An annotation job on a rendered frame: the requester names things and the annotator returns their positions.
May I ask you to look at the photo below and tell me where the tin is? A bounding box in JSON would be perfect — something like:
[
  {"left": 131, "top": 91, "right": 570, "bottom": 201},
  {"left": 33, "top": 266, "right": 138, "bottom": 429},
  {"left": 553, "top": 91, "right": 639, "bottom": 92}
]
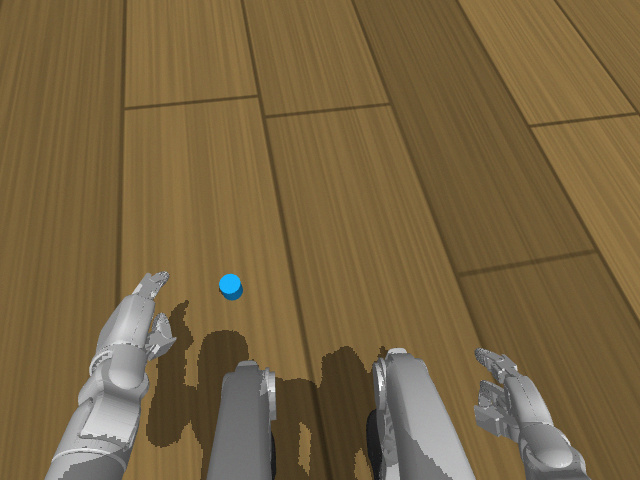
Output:
[{"left": 219, "top": 274, "right": 243, "bottom": 300}]

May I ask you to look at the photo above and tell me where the left robot hand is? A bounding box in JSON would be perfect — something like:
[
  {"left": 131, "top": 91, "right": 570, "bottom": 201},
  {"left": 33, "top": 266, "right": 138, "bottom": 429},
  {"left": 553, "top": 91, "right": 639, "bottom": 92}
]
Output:
[{"left": 95, "top": 271, "right": 177, "bottom": 361}]

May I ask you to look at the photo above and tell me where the right robot arm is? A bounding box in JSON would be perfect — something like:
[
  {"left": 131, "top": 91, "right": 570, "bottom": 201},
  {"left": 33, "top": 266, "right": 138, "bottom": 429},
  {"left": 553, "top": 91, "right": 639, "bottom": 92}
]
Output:
[{"left": 518, "top": 424, "right": 592, "bottom": 480}]

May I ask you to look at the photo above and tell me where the right robot hand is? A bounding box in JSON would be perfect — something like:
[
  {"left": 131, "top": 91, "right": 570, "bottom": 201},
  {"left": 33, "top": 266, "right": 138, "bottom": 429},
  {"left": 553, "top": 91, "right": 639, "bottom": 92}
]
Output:
[{"left": 474, "top": 348, "right": 554, "bottom": 443}]

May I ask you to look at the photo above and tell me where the left robot arm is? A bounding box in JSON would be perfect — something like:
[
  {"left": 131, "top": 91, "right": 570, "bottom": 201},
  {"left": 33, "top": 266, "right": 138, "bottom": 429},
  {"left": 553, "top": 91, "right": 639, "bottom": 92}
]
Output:
[{"left": 44, "top": 344, "right": 149, "bottom": 480}]

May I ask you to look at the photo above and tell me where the right robot foot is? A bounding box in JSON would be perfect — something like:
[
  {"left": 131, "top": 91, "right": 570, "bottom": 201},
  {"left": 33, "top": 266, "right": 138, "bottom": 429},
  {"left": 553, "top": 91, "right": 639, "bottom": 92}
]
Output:
[{"left": 366, "top": 409, "right": 382, "bottom": 480}]

